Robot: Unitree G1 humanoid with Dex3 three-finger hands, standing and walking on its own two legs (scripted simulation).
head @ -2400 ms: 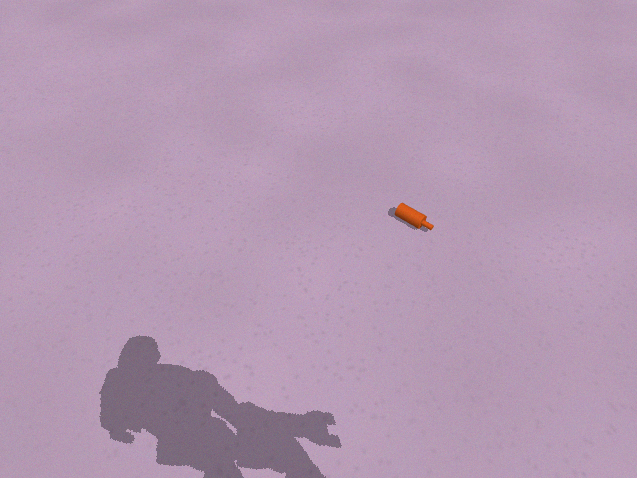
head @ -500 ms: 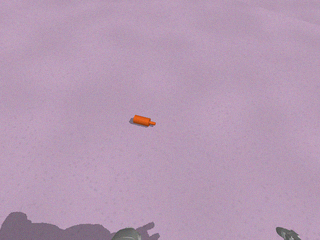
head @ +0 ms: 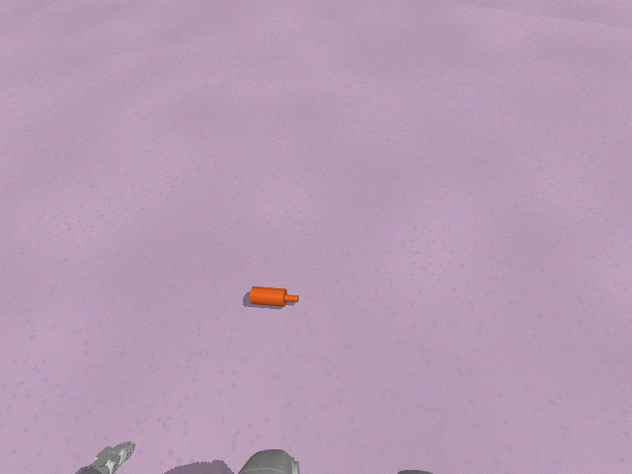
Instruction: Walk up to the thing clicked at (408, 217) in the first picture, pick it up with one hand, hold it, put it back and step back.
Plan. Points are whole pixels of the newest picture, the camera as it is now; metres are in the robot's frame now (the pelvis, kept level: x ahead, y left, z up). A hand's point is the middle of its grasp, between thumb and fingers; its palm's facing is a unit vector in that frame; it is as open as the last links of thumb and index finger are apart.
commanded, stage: walk up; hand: left
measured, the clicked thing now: (275, 297) +0.77 +0.24 -0.73
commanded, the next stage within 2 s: none
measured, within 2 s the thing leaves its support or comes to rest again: neither
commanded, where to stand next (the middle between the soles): +0.40 +0.11 m, yaw -7 degrees
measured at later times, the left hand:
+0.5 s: hand (113, 386) +0.26 +0.37 -0.13, palm faces -0.16 -0.90 -0.41, open 7.4 cm
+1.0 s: hand (107, 323) +0.39 +0.45 -0.16, palm faces -0.16 -0.89 -0.43, open 7.4 cm
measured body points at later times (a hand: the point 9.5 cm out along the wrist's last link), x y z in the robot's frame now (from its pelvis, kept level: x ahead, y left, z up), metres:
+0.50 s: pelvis +0.17 +0.09 +0.00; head +0.19 +0.08 +0.45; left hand +0.27 +0.41 -0.10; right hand +0.16 -0.24 -0.11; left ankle +0.17 +0.20 -0.73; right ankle +0.26 -0.04 -0.70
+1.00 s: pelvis +0.31 +0.16 -0.02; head +0.33 +0.17 +0.43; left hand +0.40 +0.49 -0.13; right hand +0.35 -0.17 -0.12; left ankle +0.40 +0.29 -0.73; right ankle +0.29 +0.00 -0.70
